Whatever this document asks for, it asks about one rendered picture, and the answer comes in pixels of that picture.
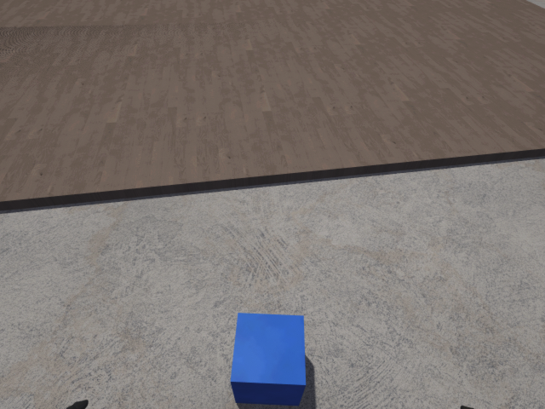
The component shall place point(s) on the carton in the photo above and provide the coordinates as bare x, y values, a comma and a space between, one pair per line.
268, 365

